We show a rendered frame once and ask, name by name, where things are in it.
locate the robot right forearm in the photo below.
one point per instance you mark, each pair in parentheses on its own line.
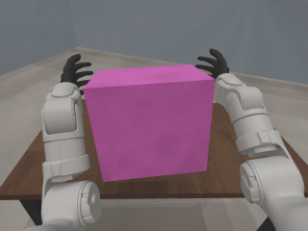
(255,134)

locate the right robot hand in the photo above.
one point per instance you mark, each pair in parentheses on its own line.
(219,65)

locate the carton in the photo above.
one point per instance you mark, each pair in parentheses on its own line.
(150,121)

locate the right robot upper arm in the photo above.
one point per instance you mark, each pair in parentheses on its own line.
(274,184)

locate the left robot upper arm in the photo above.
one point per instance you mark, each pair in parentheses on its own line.
(73,206)

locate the left robot hand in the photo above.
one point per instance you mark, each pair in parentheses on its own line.
(71,76)

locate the robot left forearm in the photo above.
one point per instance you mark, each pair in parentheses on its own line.
(63,132)

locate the table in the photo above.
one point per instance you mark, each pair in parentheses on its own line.
(221,179)

